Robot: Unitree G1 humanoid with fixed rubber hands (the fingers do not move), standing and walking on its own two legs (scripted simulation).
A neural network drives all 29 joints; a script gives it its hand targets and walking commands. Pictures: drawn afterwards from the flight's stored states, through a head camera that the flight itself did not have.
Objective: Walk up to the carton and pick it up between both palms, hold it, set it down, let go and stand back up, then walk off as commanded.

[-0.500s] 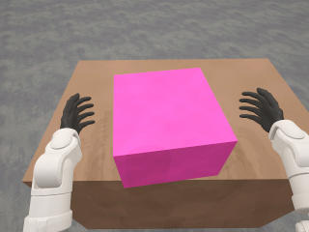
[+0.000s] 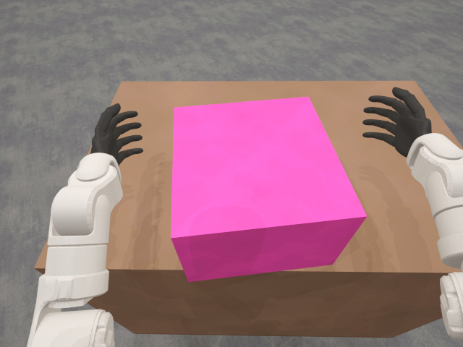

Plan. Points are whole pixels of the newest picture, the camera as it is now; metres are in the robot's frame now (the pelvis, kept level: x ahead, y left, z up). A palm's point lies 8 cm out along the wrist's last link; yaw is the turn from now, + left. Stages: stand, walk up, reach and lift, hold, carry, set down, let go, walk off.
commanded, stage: reach and lift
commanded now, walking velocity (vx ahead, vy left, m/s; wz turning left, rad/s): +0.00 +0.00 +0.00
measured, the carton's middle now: (251, 184) +0.42 +0.01 +0.02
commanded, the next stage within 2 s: none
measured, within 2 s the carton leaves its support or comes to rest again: neither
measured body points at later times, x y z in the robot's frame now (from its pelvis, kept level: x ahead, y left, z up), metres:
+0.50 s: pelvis +0.00 +0.00 +0.00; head +0.06 +0.00 +0.44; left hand +0.36 +0.24 +0.06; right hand +0.42 -0.23 +0.06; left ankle -0.01 +0.15 -0.74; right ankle +0.03 -0.09 -0.74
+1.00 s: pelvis +0.00 +0.00 +0.00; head +0.07 +0.00 +0.44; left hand +0.37 +0.22 +0.04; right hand +0.43 -0.22 +0.05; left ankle -0.01 +0.15 -0.74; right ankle +0.03 -0.09 -0.74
